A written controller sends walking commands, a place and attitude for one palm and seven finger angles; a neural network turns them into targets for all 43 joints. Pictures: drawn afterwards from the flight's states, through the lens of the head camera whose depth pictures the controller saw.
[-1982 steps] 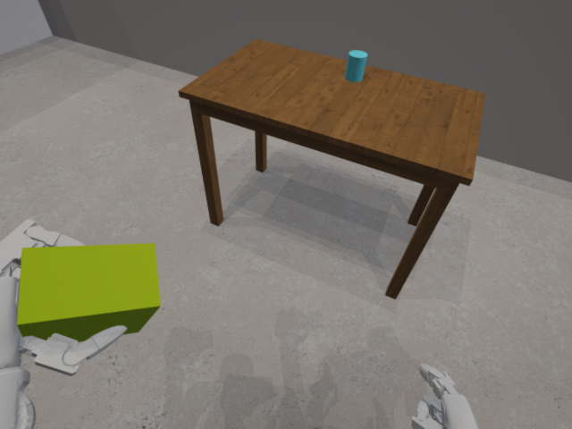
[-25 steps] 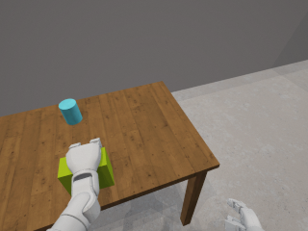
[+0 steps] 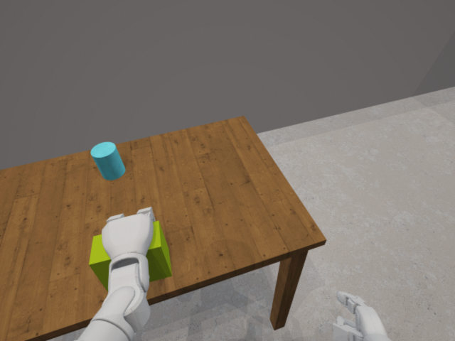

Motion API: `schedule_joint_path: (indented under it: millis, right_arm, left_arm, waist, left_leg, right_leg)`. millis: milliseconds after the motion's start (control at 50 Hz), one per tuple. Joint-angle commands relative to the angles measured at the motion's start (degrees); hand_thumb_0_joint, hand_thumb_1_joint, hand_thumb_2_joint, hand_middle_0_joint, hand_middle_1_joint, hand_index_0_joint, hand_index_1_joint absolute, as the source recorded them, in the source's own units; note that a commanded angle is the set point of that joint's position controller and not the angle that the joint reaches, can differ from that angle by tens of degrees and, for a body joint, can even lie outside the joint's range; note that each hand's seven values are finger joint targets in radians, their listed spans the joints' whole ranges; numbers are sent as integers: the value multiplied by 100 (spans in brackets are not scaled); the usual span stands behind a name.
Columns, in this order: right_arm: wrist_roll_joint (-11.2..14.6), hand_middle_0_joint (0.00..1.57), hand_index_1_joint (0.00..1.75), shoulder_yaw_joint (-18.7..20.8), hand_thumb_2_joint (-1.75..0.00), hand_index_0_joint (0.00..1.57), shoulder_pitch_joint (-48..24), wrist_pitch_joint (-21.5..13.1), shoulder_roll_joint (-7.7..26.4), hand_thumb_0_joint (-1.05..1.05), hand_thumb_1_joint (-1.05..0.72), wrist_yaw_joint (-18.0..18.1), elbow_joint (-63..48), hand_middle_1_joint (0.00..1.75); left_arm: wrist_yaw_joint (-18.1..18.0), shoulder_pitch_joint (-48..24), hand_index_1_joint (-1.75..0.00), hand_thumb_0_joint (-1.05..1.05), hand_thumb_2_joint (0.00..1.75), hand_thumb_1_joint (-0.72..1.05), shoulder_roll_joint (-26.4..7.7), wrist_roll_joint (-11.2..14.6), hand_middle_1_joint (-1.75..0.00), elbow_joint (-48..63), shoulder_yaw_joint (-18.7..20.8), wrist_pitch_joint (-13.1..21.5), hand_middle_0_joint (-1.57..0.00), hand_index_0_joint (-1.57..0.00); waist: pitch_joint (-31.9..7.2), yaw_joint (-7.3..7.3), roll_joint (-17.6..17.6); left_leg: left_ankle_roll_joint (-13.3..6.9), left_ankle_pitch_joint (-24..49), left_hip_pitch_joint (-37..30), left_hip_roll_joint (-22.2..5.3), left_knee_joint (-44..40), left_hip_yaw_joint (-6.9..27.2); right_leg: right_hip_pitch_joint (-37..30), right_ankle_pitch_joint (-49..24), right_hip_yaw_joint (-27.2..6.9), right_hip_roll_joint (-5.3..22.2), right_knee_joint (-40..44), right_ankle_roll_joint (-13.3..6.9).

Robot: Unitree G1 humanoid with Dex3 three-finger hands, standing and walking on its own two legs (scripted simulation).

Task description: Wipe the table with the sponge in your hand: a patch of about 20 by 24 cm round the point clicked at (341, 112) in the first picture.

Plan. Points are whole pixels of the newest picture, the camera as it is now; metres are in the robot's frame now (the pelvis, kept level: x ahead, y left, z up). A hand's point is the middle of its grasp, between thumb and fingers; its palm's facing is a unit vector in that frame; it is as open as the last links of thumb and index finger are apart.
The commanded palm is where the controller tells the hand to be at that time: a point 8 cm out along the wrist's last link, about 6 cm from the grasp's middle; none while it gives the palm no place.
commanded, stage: wipe back along the middle lane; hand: left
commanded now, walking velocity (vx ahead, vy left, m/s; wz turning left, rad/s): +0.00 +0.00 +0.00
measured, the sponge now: (136, 262) +0.27 +0.23 -0.04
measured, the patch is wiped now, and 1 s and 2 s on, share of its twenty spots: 0.85 0.85 0.85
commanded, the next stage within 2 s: slide across to the third lane in 0.08 s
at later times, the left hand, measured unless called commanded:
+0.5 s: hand (137, 249) +0.28 +0.22 +0.00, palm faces -0.05 -0.05 -1.00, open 10.6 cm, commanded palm +0.25 +0.18 +0.05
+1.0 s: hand (152, 241) +0.30 +0.20 +0.00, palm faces -0.05 +0.01 -1.00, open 10.6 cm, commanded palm +0.27 +0.13 +0.05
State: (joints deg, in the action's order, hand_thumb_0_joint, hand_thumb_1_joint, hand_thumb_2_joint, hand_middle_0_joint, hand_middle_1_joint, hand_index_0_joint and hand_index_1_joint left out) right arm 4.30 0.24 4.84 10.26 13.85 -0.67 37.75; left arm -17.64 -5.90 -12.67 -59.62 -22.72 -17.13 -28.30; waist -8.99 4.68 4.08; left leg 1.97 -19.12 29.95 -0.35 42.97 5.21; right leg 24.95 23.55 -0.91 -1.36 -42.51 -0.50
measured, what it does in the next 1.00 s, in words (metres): stands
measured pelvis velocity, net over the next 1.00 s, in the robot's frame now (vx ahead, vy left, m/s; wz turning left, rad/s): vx -0.02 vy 0.00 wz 0.05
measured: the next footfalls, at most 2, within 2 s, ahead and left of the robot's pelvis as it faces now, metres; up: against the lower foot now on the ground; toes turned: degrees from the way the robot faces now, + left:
none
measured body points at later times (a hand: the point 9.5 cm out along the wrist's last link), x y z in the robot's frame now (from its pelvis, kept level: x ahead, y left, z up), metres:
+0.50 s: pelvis -0.01 +0.00 +0.00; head -0.02 -0.02 +0.45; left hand +0.28 +0.22 +0.06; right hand +0.20 -0.22 -0.09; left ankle +0.03 +0.14 -0.71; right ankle -0.02 -0.12 -0.71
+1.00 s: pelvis -0.02 +0.00 -0.01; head -0.03 -0.03 +0.44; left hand +0.29 +0.19 +0.06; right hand +0.20 -0.18 -0.11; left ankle +0.03 +0.14 -0.71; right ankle -0.02 -0.12 -0.71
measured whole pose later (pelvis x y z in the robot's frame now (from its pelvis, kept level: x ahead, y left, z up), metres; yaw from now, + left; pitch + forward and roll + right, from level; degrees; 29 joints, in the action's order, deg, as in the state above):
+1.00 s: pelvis -0.02 +0.00 -0.01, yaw +3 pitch +5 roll -1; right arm 4.7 0.9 3.2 8.8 11.6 -3.4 41.1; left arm -20.4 -22.4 -7.8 -55.4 -38.6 -27.1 -30.3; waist -7.9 5.9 4.6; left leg 2.0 -17.6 32.1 1.4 45.0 7.9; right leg 26.1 23.4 1.8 -0.1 -44.8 -0.4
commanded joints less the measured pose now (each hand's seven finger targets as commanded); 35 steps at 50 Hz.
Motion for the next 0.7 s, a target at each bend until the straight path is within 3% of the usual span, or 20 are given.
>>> schedule_joint_path:
  millis: [0,40,60,120,140,160,200,240,260,300,340,360,440,460,480,520,540,600,640,680]
  right_arm:
    - [33,20,30,246,-90,20,-932,-312,623,0,-90,74,-945,30]
    - [15,20,30,261,-90,20,-912,-318,681,0,-90,95,-890,30]
    - [31,20,30,231,-90,20,-911,-319,631,0,-90,102,-950,30]
    - [37,20,30,229,-90,20,-898,-329,643,0,-90,122,-929,30]
    - [18,20,30,257,-90,20,-875,-331,694,0,-90,137,-871,30]
    - [27,20,30,244,-90,20,-864,-338,639,0,-90,137,-926,30]
    - [43,20,30,245,-90,20,-921,-358,619,0,-90,117,-961,30]
    - [29,20,30,285,-90,20,-923,-374,666,0,-90,107,-936,30]
    - [49,20,30,255,-90,20,-976,-380,593,0,-90,106,-1001,30]
    - [56,20,30,260,-90,20,-1003,-416,565,0,-90,65,-1014,30]
    - [51,20,30,286,-90,20,-1018,-421,609,0,-90,56,-948,30]
    - [62,20,30,262,-90,20,-1046,-441,537,0,-90,45,-1020,30]
    - [75,20,30,254,-90,20,-1126,-452,561,0,-90,18,-948,30]
    - [75,20,30,253,-90,20,-1080,-470,520,0,-90,16,-958,30]
    - [87,20,30,245,-90,20,-1104,-481,513,0,-90,4,-953,30]
    - [84,20,30,238,-90,20,-1119,-476,518,0,-90,1,-902,30]
    - [78,20,30,256,-90,20,-1106,-474,544,0,-90,2,-859,30]
    - [77,20,30,267,-90,20,-1060,-505,476,0,-90,-52,-828,30]
    - [66,20,30,295,-90,20,-1039,-497,514,0,-90,-81,-770,30]
    - [85,20,30,285,-90,20,-1046,-511,461,0,-90,-113,-780,30]
  left_arm:
    - [185,-432,-160,0,130,10,47,221,-160,-9,-93,83,-120,-120]
    - [157,-378,-160,0,130,10,-241,202,-160,-103,221,70,-120,-120]
    - [173,-416,-160,0,130,10,-6,253,-160,-11,-16,76,-120,-120]
    - [175,-393,-160,0,130,10,-92,258,-160,-89,59,89,-120,-120]
    - [147,-387,-160,0,130,10,-311,243,-160,-144,313,82,-120,-120]
    - [156,-405,-160,0,130,10,-59,254,-160,-93,82,95,-120,-120]
    - [167,-552,-160,0,130,10,50,294,-160,104,-90,110,-120,-120]
    - [138,-553,-160,0,130,10,-246,293,-160,174,194,108,-120,-120]
    - [156,-627,-160,0,130,10,89,344,-160,325,-139,107,-120,-120]
    - [183,-738,-160,0,130,10,262,398,-160,431,-355,145,-120,-120]
    - [162,-815,-160,0,130,10,11,369,-160,415,-132,153,-120,-120]
    - [183,-835,-160,0,130,10,301,436,-160,539,-423,169,-120,-120]
    - [203,-1162,-160,0,130,10,296,429,-160,488,-490,202,-120,-120]
    - [201,-1361,-160,0,130,10,479,448,-160,508,-665,241,-120,-120]
    - [210,-1329,-160,0,130,10,495,456,-160,469,-690,250,-120,-120]
    - [213,-1586,-160,0,130,10,571,427,-160,328,-790,270,-120,-120]
    - [194,-1725,-160,0,130,10,456,395,-160,257,-667,273,-120,-120]
    - [162,-1974,-160,0,130,10,1011,390,-160,108,-1151,363,-120,-120]
    - [124,-2139,-160,0,130,10,964,371,-160,-4,-1097,399,-120,-120]
    - [68,-2384,-160,0,130,10,1221,457,-160,-60,-1273,441,-120,-120]
  waist:
    - [-375,-212,-1110]
    - [-402,-140,-1088]
    - [-516,-181,-1053]
    - [-402,-188,-1151]
    - [-462,-128,-1153]
    - [-463,-195,-1127]
    - [-447,-217,-1020]
    - [-541,-146,-1031]
    - [-613,-207,-876]
    - [-548,-244,-853]
    - [-601,-189,-847]
    - [-600,-249,-767]
    - [-384,-272,-752]
    - [-386,-352,-802]
    - [-382,-306,-769]
    - [-335,-357,-788]
    - [-341,-335,-748]
    - [-456,-423,-781]
    - [-567,-407,-843]
    - [-623,-453,-910]
  left_leg:
    - [-356,750,-531,249,-417,-401]
    - [-343,716,-480,248,-434,-379]
    - [-364,724,-507,267,-418,-421]
    - [-357,692,-436,265,-402,-428]
    - [-347,659,-442,253,-428,-397]
    - [-364,684,-458,258,-402,-424]
    - [-372,664,-524,256,-428,-431]
    - [-361,680,-558,248,-443,-389]
    - [-383,721,-651,252,-450,-426]
    - [-390,707,-719,236,-470,-402]
    - [-378,703,-776,214,-522,-357]
    - [-407,727,-839,223,-516,-388]
    - [-387,565,-873,183,-646,-317]
    - [-409,565,-916,183,-632,-324]
    - [-401,564,-915,189,-649,-313]
    - [-397,518,-917,178,-664,-304]
    - [-382,469,-934,157,-707,-275]
    - [-395,562,-1002,172,-621,-238]
    - [-373,585,-997,151,-611,-189]
    - [-392,572,-991,172,-546,-165]
  right_leg:
    - [40,-1674,207,-151,800,-306]
    - [25,-1653,130,-165,810,-328]
    - [-45,-1692,187,-138,781,-301]
    - [7,-1669,160,-124,805,-281]
    - [9,-1615,115,-152,824,-304]
    - [3,-1628,186,-144,786,-288]
    - [19,-1555,180,-130,838,-283]
    - [-48,-1542,139,-147,854,-309]
    - [-79,-1560,201,-126,838,-293]
    - [-23,-1468,260,-133,857,-294]
    - [-52,-1398,222,-155,888,-321]
    - [-82,-1434,273,-140,884,-306]
    - [74,-1122,310,-167,952,-327]
    - [90,-1119,354,-167,937,-316]
    - [90,-1108,362,-161,945,-322]
    - [169,-1052,377,-157,942,-322]
    - [199,-978,391,-182,920,-346]
    - [286,-1061,458,-184,804,-362]
    - [296,-1095,465,-198,747,-383]
    - [346,-1088,522,-186,692,-365]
